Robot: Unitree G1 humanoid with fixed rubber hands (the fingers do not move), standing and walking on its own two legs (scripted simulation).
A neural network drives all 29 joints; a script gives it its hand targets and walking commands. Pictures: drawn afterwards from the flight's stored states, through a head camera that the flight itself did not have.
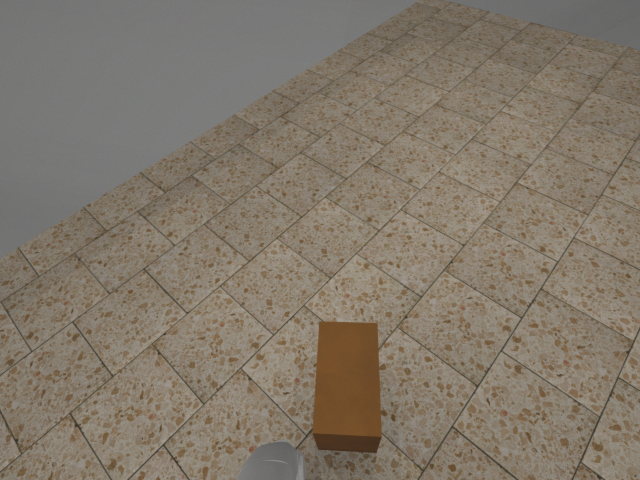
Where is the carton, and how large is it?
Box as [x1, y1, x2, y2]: [312, 321, 381, 452]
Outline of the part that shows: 319,321 312,431 318,449 376,452 381,437 377,323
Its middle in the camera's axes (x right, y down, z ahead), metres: +0.08 +0.43 +1.09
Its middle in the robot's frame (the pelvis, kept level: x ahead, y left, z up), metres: +0.40 +0.01 -0.65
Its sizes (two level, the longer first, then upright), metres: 0.290 0.165 0.225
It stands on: the floor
